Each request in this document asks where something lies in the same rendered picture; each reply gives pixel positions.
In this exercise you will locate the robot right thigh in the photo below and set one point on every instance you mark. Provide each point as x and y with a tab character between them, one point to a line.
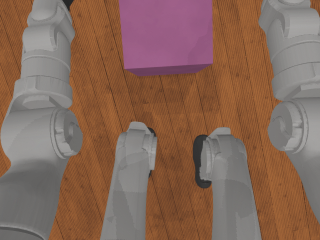
234	209

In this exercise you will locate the robot right upper arm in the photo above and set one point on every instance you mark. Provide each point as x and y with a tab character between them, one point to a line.
295	129

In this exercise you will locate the left robot hand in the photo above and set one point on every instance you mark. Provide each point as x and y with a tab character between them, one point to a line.
68	3

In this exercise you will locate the robot left forearm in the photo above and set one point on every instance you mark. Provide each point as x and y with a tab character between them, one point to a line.
46	60

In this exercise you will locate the carton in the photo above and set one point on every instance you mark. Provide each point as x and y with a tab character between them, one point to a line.
166	37

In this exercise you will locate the robot right forearm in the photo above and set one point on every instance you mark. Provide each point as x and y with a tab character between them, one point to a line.
292	32

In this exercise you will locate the robot left foot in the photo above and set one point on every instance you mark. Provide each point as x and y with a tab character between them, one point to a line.
154	134

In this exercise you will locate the robot left upper arm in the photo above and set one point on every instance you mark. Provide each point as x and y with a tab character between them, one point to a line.
38	143

